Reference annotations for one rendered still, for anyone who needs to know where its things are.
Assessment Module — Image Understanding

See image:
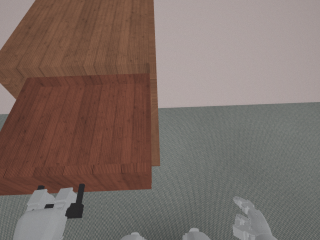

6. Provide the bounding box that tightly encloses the right robot shin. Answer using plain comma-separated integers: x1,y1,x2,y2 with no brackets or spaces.
189,228,199,232

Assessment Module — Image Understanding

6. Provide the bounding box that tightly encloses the drawer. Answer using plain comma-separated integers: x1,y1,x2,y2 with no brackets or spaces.
0,73,152,196

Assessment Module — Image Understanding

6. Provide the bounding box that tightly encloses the handle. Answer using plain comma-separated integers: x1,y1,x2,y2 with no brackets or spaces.
33,183,85,219

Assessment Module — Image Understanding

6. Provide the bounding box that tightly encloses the cabinet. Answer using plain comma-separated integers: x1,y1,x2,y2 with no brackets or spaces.
0,0,160,167

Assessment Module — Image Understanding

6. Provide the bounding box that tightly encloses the robot right hand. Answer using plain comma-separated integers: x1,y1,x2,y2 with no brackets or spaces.
232,196,272,240

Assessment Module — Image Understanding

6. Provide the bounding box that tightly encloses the robot left hand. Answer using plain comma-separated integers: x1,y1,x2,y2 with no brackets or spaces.
13,187,77,240

